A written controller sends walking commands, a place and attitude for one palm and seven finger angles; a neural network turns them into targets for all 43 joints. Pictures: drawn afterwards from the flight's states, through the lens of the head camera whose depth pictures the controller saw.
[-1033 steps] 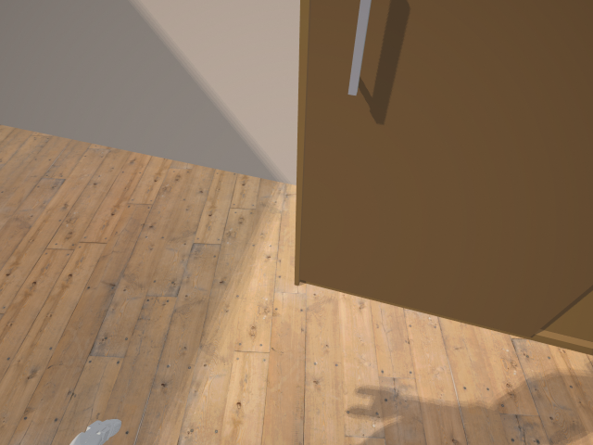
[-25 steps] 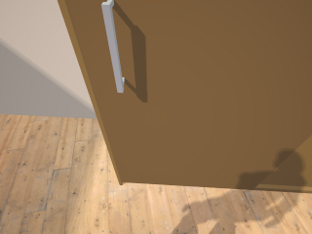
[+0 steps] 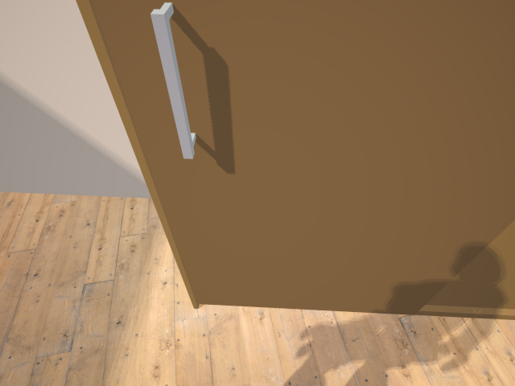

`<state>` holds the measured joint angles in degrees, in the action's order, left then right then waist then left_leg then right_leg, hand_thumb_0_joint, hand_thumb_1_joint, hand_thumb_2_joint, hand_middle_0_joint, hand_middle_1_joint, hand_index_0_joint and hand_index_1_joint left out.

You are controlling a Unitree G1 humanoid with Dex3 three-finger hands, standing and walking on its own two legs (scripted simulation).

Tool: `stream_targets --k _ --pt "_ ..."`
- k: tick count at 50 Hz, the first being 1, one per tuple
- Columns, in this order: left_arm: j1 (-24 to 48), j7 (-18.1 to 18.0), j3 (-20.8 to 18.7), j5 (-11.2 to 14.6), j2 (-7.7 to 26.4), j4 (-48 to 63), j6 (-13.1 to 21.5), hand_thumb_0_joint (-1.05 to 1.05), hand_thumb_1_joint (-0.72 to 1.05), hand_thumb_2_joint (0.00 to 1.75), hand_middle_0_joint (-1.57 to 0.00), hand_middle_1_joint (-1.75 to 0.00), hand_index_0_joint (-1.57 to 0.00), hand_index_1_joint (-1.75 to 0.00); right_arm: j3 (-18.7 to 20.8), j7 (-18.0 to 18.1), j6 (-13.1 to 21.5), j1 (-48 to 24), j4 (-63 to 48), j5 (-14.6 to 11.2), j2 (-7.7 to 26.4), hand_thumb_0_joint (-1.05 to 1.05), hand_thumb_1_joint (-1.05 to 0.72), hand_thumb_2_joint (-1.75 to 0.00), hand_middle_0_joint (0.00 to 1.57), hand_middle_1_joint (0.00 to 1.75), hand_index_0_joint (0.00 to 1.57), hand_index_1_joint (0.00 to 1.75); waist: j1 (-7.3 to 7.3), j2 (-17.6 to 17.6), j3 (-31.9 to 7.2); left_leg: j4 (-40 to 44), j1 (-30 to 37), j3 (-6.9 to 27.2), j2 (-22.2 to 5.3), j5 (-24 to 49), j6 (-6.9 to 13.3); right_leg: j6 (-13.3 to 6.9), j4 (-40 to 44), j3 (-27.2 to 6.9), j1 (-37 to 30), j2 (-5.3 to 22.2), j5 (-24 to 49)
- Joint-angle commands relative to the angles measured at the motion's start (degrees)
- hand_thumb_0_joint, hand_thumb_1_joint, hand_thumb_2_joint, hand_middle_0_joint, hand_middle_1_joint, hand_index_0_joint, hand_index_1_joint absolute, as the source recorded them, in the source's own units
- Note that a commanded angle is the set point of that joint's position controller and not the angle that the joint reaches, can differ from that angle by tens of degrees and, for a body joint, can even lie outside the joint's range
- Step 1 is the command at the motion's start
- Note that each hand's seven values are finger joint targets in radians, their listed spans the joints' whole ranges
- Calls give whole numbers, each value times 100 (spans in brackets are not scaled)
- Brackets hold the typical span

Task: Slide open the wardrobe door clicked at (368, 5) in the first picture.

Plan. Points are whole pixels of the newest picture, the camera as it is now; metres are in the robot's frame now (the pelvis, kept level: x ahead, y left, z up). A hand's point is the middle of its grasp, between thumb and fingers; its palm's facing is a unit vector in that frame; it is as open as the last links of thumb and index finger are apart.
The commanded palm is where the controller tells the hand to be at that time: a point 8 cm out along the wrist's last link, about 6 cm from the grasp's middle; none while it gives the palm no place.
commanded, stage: look again from close up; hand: left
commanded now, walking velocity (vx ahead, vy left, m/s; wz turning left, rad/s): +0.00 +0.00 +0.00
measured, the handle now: (179, 91) +0.49 +0.15 +0.21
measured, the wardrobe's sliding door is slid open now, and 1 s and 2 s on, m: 0.00 0.00 0.00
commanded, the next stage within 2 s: raise the hand with hooked fingers in 0.02 s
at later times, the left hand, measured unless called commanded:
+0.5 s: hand (124, 352) +0.17 +0.21 -0.02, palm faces -0.02 -1.00 -0.05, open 8.3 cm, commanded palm +0.14 +0.27 +0.00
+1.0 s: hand (70, 284) +0.22 +0.25 +0.10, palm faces +0.11 -0.99 -0.08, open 11.3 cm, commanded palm +0.18 +0.29 +0.10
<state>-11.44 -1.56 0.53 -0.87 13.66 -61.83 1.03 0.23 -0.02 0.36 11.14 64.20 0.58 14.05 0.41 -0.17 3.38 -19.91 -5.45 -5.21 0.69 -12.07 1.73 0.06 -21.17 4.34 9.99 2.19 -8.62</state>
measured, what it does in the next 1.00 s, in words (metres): stands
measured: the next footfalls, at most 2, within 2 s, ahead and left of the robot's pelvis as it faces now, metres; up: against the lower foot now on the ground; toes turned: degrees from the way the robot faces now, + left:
none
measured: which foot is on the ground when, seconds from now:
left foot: down 0.00-1.00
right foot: down 0.00-1.00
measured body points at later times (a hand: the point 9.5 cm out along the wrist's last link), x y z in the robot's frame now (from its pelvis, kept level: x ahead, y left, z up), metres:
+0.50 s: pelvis -0.01 -0.02 -0.05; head +0.01 -0.01 +0.40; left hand +0.17 +0.26 -0.01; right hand +0.20 -0.27 -0.08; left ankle -0.01 +0.09 -0.75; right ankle +0.03 -0.12 -0.75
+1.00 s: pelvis +0.01 -0.01 -0.03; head +0.01 -0.02 +0.42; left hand +0.21 +0.31 +0.11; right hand +0.19 -0.23 -0.10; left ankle -0.01 +0.09 -0.75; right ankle +0.03 -0.12 -0.75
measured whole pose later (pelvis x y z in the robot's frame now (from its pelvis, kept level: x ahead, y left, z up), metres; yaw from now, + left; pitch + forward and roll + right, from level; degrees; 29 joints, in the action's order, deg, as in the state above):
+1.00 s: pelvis +0.01 -0.01 -0.03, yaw +2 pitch +2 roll -1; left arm -15.6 24.0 -24.5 24.2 20.4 3.0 8.0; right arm -4.0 3.4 21.3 16.2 36.3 -2.4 14.1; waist -2.3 -2.5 -2.6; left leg -40.8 -19.6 -1.9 -1.5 -22.9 0.7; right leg -1.2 -38.2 6.8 21.5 1.2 -18.3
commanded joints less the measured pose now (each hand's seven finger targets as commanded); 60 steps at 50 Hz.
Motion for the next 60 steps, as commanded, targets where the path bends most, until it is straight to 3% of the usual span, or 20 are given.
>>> stream_targets --k 1,5,6,7,8,9,10,13,16,18,20,23,26,28,33,37,42,48,57,60 --pt "-74 -45 -197 -9 939 246 101 0 90 90 -20 -30 -20 -30 138 67 103 49 -201 -5 863 0 -90 -90 20 30 20 30 -16 51 -140 527 -377 730 -795 199 -70 -141 419 -743 -226 619 247" --pt "-51 -45 -196 -6 965 227 119 0 90 90 -20 -30 -20 -30 137 69 108 49 -182 -5 889 0 -90 -90 20 30 20 30 -7 35 -232 500 -308 725 -803 350 -76 -154 423 -747 -300 638 428" --pt "-672 -246 -82 -10 484 23 153 0 90 90 -20 -30 -20 -30 59 30 211 49 -500 -34 524 0 -90 -90 20 30 20 30 -112 163 -425 -475 -479 416 -941 823 -131 -82 -176 -727 -239 771 1771" --pt "3312 -102 -2647 898 3045 7881 1107 0 88 89 -20 -32 -20 -32 417 487 752 -410 -2268 -62 1089 0 -90 -90 20 30 20 30 56 -1991 -2377 -265 1055 579 16 1695 -397 -94 -242 -458 -803 -25 1919" --pt "908 -101 -1117 723 1456 6871 960 0 85 88 -20 -33 -20 -33 -57 677 1307 -288 -2203 -128 664 0 -90 -90 20 30 20 30 -322 -2088 -2343 -51 1153 398 -159 3070 -662 -434 -411 -129 -775 62 1090" --pt "337 -306 -1290 782 1435 5726 885 0 83 87 -21 -34 -21 -34 -64 533 1568 -138 -1930 -196 919 0 -90 -90 20 30 20 30 -251 -1057 -1823 -72 448 391 -234 2417 -549 -368 -467 -149 -351 -68 346" --pt "-384 -128 -753 1052 387 6255 705 0 81 86 -21 -36 -21 -36 47 407 1637 -53 -2241 -232 704 0 -90 -90 20 30 20 30 -76 -313 -1288 15 90 561 -312 1694 -429 -281 -396 -5 -156 -120 131" --pt "-250 370 -1305 1326 558 5449 1411 0 74 83 -21 -40 -21 -40 283 316 1811 -52 -2663 -213 938 0 -90 -90 20 30 20 30 89 1262 390 -314 -1395 656 -142 -745 -115 -115 -80 -73 978 -74 -1416" --pt "-1821 1349 -1495 1714 159 4502 2543 0 67 80 -22 -45 -22 -45 322 115 1931 -268 -3071 -149 895 0 -90 -90 20 30 20 30 -296 1020 317 -1183 -2385 503 43 -1184 -181 -191 -890 -63 1709 -104 -2031" --pt "-2115 2202 -1926 1880 583 4491 3185 0 62 78 -22 -48 -22 -48 363 -77 1949 -280 -3380 -179 935 0 -90 -90 20 30 20 30 -472 61 -299 -1743 -2623 359 133 -894 -254 -342 -1430 -288 1615 -21 -1586" --pt "-1724 2943 -2350 1941 1262 4732 3381 0 57 76 -22 -51 -22 -51 395 -118 1994 -396 -3766 -223 1054 0 -90 -90 20 30 20 30 -445 379 -931 -2195 -3082 325 152 -872 -165 -329 -1704 -600 1581 48 -1505" --pt "-1305 3230 -2836 2437 1562 5804 2951 0 50 73 -23 -55 -23 -55 380 -26 1925 -475 -4339 -293 1040 0 -90 -90 20 30 20 30 -503 403 -1771 -2411 -3096 254 179 -760 -74 -183 -1661 -918 1267 77 -1671" --pt "-312 2980 -2975 2808 1559 7206 2790 0 43 70 -23 -60 -23 -60 313 140 1992 -232 -4293 -283 879 0 -90 -90 20 30 20 30 -356 -546 -2032 -2446 -2505 384 51 -296 -62 -157 -1672 -910 1047 12 -1083" --pt "68 2677 -2606 2651 1405 8041 2850 0 39 68 -24 -63 -24 -63 273 212 2095 -37 -4074 -235 887 0 -90 -90 20 30 20 30 -148 -984 -1867 -2409 -2120 545 -43 -85 -49 -206 -1824 -681 1277 -121 -591" --pt "348 2600 -1757 2045 1148 7760 2406 0 27 63 -25 -70 -25 -70 157 379 2258 5 -3631 -288 923 0 -90 -90 20 30 20 30 253 -716 -1011 -2245 -2038 773 -155 -142 4 -158 -1755 -300 1646 -185 -307" --pt "-274 2840 -2569 2033 1882 6781 1575 0 18 59 -25 -76 -25 -76 136 500 2279 -184 -3664 -363 933 0 -90 -90 20 30 20 30 -132 -244 -1155 -1946 -2153 755 -131 -225 -23 -150 -1411 -393 1024 -119 -544" --pt "-360 2627 -3477 2621 2135 7327 1074 0 6 54 -26 -84 -26 -84 -29 485 2304 -433 -3894 -317 754 0 -90 -90 20 30 20 30 -572 -124 -1886 -1648 -1771 730 -124 578 -101 -132 -1438 -170 97 -123 390" --pt "43 2611 -2707 2584 1474 7439 907 0 -8 48 -27 -93 -27 -93 -78 419 2522 -259 -3709 -351 826 0 -90 -90 20 30 20 30 -322 -200 -1267 -1392 -1432 656 -186 697 -103 -94 -1223 -92 406 -165 683" --pt "1798 2473 -3409 2272 2745 8169 467 0 -29 39 -29 -107 -29 -107 -194 624 2495 -409 -3662 -363 821 0 -90 -90 20 30 20 30 -431 -524 -1365 -825 -812 793 -168 374 -69 -138 -710 -96 -55 -152 40" --pt "1790 2465 -3461 2384 2593 7983 459 0 -36 36 -29 -111 -29 -111 -246 611 2477 -434 -3624 -371 760 0 -90 -90 20 30 20 30 -480 -816 -1447 -703 -582 779 -141 745 -134 -169 -689 -21 -259 -161 500"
